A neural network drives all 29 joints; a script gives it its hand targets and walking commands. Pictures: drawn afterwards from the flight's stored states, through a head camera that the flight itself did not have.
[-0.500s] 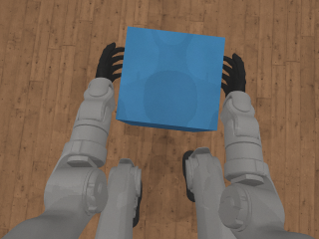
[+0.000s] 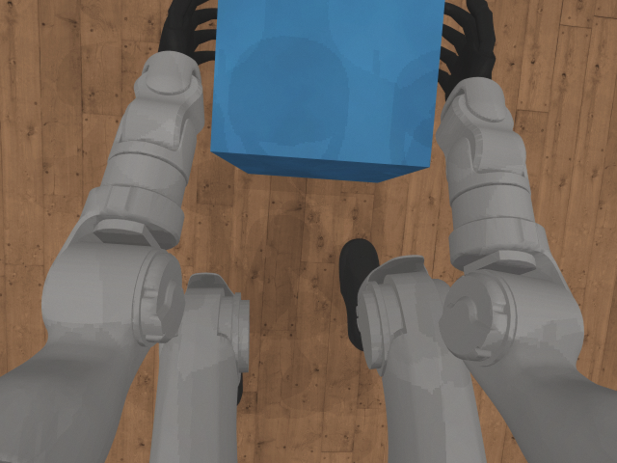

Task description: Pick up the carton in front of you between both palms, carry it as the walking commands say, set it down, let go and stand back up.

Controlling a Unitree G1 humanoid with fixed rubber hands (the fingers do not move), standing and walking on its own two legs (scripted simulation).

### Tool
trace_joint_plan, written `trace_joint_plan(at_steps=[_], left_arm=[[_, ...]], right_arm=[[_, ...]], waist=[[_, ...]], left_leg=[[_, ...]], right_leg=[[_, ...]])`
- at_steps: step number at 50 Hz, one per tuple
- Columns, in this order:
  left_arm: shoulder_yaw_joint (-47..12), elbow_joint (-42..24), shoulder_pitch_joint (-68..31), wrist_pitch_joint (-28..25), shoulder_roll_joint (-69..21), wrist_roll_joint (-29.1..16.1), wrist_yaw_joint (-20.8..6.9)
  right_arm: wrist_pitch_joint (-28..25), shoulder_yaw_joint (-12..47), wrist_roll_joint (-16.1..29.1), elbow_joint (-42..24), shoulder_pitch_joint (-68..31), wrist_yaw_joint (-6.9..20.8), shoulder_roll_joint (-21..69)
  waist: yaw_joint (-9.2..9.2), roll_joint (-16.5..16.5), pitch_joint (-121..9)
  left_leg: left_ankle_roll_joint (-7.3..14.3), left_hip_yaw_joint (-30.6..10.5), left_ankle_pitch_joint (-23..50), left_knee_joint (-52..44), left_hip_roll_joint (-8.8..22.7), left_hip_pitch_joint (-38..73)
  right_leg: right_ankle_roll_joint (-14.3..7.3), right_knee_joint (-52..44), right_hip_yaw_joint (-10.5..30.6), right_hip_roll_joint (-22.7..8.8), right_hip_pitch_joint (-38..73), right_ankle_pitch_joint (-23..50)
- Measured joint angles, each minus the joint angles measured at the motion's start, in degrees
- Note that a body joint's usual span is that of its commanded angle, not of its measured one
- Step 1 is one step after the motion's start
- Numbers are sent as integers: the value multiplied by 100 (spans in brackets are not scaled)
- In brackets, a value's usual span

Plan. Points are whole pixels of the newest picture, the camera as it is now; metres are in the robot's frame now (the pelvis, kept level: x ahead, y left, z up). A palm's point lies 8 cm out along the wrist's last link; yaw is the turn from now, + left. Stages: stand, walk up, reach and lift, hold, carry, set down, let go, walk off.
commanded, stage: set down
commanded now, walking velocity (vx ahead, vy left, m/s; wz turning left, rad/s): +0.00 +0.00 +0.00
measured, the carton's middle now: (321, 91) +0.52 -0.07 -0.23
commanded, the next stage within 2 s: none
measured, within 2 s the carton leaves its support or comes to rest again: rests again in 1.18 s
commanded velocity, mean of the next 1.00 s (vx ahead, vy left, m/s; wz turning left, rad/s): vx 0.00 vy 0.00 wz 0.00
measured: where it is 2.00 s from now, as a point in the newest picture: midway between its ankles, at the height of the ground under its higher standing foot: (295, 342)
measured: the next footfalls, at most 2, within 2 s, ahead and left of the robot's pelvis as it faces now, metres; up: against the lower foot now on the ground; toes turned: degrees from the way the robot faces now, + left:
none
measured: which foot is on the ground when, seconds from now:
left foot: down 0.00-1.00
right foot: down 0.00-1.00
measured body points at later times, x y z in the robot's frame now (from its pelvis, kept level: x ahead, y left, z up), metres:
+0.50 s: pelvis +0.00 +0.01 -0.02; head +0.35 +0.02 +0.25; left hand +0.55 +0.09 -0.21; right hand +0.51 -0.21 -0.17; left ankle +0.07 +0.12 -0.37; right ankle +0.15 -0.14 -0.37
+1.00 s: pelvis -0.01 +0.00 -0.03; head +0.35 +0.02 +0.24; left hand +0.55 +0.08 -0.21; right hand +0.51 -0.23 -0.19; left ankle +0.07 +0.12 -0.37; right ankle +0.15 -0.14 -0.37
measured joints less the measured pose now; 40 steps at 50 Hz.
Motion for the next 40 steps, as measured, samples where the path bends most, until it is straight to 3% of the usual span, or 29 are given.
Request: trace_joint_plan(at_steps=[9, 19, 40], left_arm=[[-398, -27, 7, 33, -7, -95, 234], [-383, 261, -188, 34, 45, -5, 192], [-78, 529, -532, -174, -65, 371, -358]], right_arm=[[-141, 99, 376, 406, -132, 161, -304], [-245, -99, 219, 854, -356, 361, -400], [-495, -313, 99, 1385, -564, 564, -795]], waist=[[-85, -157, 53], [-89, -135, 147], [89, -237, 593]], left_leg=[[83, 29, -94, 308, -14, -231], [90, 16, 21, 411, -118, -346], [-7, -84, -36, 553, -121, -163]], right_leg=[[115, 234, 31, 25, -193, -67], [141, 318, 34, -50, -219, -27], [47, 467, -60, -43, -87, -39]])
